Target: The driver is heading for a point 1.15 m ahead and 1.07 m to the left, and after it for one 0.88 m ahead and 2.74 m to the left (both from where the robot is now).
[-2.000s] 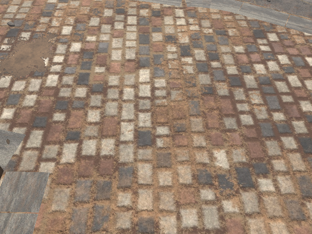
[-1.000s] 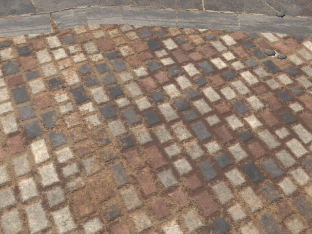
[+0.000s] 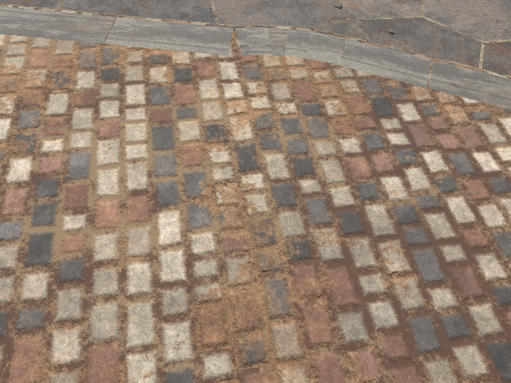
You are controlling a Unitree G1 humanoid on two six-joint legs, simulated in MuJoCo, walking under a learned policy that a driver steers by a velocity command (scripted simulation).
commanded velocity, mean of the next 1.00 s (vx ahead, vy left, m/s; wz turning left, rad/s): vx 0.29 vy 0.00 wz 0.59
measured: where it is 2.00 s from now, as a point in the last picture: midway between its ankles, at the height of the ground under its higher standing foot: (50, 323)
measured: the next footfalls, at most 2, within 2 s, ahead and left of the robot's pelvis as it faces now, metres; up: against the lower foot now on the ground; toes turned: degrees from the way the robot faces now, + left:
right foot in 0.22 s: +0.06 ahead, -0.13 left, +0.00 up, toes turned +14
left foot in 0.74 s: +0.17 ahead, +0.18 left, +0.00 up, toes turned +30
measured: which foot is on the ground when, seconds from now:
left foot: down 0.00-0.22, up 0.24-0.72, down 0.74-1.00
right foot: up 0.00-0.20, down 0.22-0.76, up 0.78-1.00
